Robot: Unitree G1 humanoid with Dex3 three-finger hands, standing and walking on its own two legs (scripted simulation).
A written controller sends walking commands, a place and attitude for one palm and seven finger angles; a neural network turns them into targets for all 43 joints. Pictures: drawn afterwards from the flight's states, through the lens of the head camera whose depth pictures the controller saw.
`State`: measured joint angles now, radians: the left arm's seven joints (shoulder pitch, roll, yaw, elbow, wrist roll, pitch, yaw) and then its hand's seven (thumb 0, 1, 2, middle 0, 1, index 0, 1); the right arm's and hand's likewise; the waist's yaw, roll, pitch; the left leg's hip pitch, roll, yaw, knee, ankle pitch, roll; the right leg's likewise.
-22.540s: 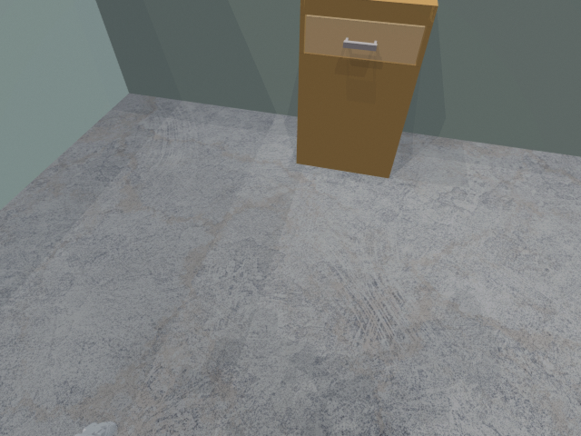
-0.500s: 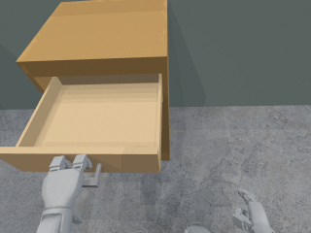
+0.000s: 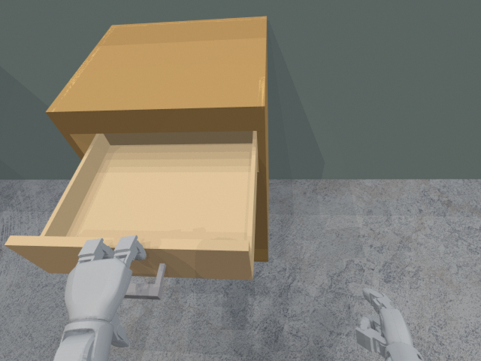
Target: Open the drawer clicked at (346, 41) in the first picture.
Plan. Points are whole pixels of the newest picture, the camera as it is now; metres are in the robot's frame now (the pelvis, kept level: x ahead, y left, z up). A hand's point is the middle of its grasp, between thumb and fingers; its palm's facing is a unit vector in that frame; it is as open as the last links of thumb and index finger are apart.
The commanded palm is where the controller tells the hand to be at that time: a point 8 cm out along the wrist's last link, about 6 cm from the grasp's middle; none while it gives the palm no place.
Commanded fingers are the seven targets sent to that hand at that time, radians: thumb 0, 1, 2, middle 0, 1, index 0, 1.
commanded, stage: lift the hand off the handle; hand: left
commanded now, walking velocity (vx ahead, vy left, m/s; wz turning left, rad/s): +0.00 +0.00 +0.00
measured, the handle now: (130, 279) +0.25 +0.26 -0.06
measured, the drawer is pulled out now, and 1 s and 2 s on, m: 0.30 0.30 0.30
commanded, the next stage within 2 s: draw the hand back to the body in 1.08 s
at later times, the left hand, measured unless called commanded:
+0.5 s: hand (101, 276) +0.22 +0.25 +0.05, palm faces +0.05 -0.07 -1.00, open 13.8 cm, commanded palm +0.20 +0.24 +0.10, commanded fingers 0.00 -0.50 0.30 -0.30 -1.20 -0.30 -1.20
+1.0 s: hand (90, 265) +0.22 +0.25 +0.09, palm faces +0.09 -0.09 -0.99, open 13.9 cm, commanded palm +0.19 +0.24 +0.14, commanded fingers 0.00 -0.50 0.30 -0.30 -1.20 -0.30 -1.20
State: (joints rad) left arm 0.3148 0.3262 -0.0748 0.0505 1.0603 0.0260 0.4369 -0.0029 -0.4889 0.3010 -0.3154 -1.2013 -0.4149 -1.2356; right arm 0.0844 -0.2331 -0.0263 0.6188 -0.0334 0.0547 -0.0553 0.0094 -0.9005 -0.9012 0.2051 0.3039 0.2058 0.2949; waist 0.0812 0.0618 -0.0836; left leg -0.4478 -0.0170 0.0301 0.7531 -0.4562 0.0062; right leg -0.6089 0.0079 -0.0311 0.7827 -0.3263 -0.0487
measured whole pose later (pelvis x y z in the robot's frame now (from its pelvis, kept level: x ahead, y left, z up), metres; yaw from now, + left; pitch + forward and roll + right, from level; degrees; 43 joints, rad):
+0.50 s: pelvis +0.00 +0.01 +0.01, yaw -1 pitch +6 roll +1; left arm 0.33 0.36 -0.04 -0.07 1.02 0.03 0.34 0.00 -0.49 0.30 -0.32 -1.20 -0.32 -1.20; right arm 0.09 -0.24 -0.02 0.63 -0.02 0.06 -0.05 0.01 -0.90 -0.90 0.20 0.30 0.21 0.29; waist 0.10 0.07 -0.06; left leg -0.32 -0.02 0.04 0.63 -0.41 0.01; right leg -0.48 0.01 -0.02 0.66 -0.28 -0.04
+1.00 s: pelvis +0.01 +0.02 +0.03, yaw -1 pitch +3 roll +0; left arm 0.35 0.37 -0.07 -0.22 1.00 0.06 0.25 0.00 -0.49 0.30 -0.32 -1.20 -0.32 -1.20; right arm 0.08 -0.24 0.00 0.63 -0.02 0.07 -0.02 0.01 -0.90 -0.90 0.20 0.30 0.20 0.29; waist 0.12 0.09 -0.04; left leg -0.20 -0.02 0.04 0.51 -0.36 0.03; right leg -0.36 0.01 -0.02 0.55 -0.23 -0.02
